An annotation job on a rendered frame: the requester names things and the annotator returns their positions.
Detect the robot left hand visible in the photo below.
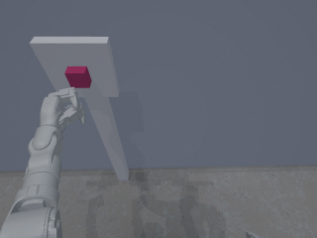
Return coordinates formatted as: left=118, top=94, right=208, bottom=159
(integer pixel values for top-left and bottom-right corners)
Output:
left=40, top=87, right=86, bottom=134

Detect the left robot forearm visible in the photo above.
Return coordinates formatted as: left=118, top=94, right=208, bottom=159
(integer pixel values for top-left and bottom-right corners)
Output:
left=0, top=126, right=63, bottom=238

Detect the button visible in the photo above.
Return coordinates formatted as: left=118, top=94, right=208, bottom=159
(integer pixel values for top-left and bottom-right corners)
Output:
left=64, top=66, right=92, bottom=88

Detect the robot left upper arm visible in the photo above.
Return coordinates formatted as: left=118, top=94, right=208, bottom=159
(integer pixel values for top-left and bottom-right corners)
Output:
left=1, top=206, right=62, bottom=238

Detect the panel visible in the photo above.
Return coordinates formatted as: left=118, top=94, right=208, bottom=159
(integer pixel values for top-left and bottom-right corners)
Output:
left=30, top=37, right=129, bottom=181

